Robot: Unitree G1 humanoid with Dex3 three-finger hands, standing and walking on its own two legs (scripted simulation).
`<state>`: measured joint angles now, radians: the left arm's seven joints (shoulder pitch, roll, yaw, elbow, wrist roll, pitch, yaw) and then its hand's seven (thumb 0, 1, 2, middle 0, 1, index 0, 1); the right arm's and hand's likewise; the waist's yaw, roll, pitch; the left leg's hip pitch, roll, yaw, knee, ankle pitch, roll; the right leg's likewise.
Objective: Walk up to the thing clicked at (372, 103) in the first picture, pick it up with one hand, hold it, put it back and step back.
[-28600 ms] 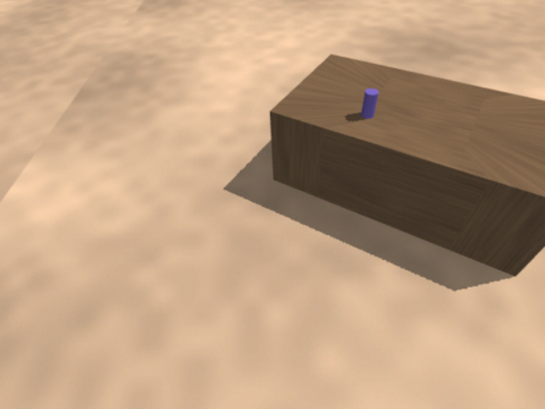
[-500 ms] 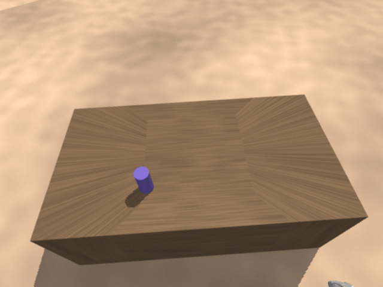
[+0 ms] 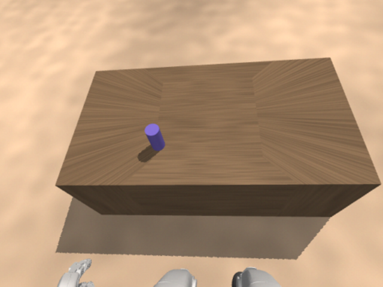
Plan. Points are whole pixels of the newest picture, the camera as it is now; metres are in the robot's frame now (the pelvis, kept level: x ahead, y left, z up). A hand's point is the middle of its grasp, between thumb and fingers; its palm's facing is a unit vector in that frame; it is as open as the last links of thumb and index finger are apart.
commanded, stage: step back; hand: left
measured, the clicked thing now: (155, 137) +0.63 +0.20 -0.29
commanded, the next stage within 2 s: none
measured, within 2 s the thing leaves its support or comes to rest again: neither
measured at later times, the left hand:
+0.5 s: hand out of the picture -0.06 +0.31 -0.15, palm faces -0.07 -0.90 -0.43, open 7.4 cm
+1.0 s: hand out of the picture -0.14 +0.32 -0.14, palm faces -0.04 -0.92 -0.40, open 7.3 cm
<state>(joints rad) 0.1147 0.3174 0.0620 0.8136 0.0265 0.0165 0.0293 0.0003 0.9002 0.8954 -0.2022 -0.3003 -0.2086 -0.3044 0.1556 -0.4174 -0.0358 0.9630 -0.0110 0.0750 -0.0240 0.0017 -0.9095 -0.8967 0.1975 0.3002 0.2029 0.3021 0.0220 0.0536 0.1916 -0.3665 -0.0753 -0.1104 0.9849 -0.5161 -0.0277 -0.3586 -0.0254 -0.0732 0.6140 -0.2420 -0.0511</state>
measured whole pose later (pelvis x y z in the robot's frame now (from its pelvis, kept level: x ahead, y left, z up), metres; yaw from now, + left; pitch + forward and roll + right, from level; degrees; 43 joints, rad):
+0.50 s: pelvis -0.14 +0.03 -0.01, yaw -5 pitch -2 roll -1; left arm 0.21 0.39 0.08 0.89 0.02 0.03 0.02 0.00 0.90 0.90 -0.20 -0.30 -0.20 -0.30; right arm 0.07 -0.38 -0.05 0.84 -0.03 0.05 0.00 0.00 -0.90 -0.90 0.20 0.30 0.21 0.30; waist 0.03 0.02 0.17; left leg -0.40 0.05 0.07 0.67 -0.24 0.03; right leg -0.25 0.01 0.05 0.74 -0.43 0.03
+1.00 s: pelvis -0.29 +0.06 +0.00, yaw -3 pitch -2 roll -1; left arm 0.09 0.40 0.07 0.83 0.01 0.06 0.03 0.00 0.90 0.90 -0.20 -0.30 -0.21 -0.30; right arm 0.16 -0.36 -0.05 0.89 -0.04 0.05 0.00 0.00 -0.91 -0.90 0.20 0.30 0.21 0.30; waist -0.01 -0.02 0.17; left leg -0.31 0.00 -0.03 0.63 -0.28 0.02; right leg -0.49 0.10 0.13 1.19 -0.52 -0.01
